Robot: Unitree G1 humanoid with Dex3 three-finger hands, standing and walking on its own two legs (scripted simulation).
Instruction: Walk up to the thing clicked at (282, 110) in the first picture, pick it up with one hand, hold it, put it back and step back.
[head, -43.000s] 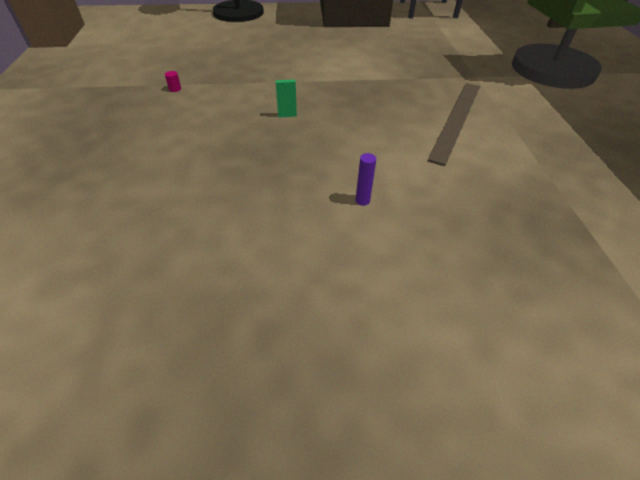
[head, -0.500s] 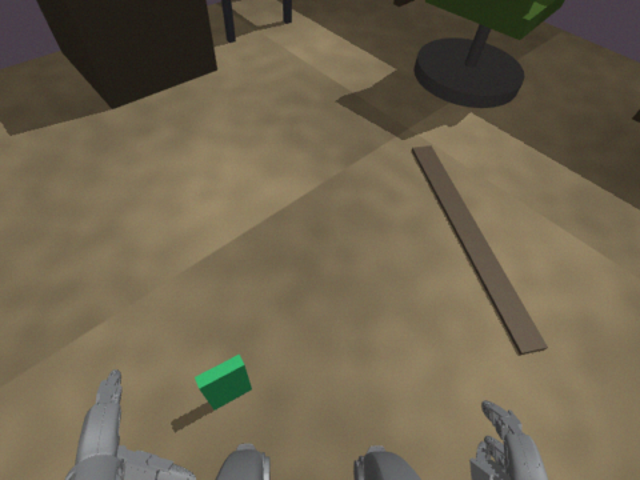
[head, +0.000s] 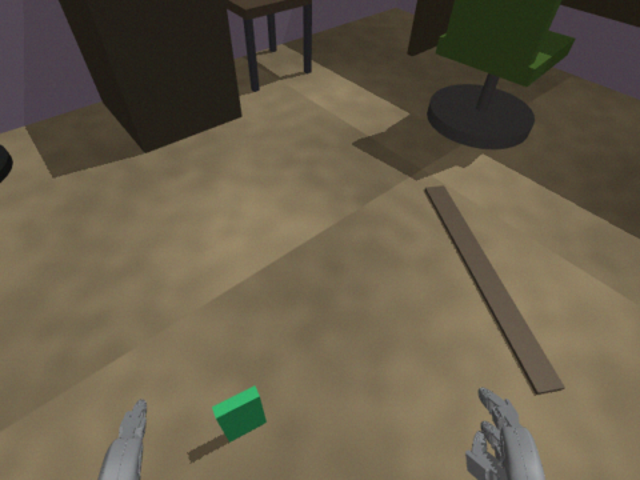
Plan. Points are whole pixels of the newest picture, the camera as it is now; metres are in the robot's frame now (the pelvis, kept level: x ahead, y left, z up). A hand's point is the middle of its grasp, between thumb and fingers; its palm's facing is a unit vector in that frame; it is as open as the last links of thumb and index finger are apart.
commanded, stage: home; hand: left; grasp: from the side
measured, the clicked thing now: (241, 415) +0.40 +0.20 -0.61
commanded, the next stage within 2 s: stand in 1.46 s
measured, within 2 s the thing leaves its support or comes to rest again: neither
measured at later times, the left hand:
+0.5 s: hand out of the picture +0.15 +0.17 -0.05, palm faces +0.09 -0.95 -0.28, open 17.7 cm
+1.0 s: hand out of the picture +0.15 +0.18 -0.05, palm faces +0.09 -0.96 -0.28, open 17.7 cm
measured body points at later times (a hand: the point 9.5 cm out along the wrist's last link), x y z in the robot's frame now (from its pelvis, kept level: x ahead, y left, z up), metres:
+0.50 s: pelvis -0.02 +0.00 +0.00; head +0.00 +0.00 +0.45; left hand +0.14 +0.22 -0.03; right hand +0.14 -0.24 -0.07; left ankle +0.01 +0.12 -0.69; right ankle +0.00 -0.13 -0.69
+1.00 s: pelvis -0.01 +0.00 +0.00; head +0.00 +0.01 +0.45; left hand +0.15 +0.23 -0.03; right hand +0.15 -0.24 -0.07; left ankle +0.01 +0.12 -0.69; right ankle +0.00 -0.13 -0.69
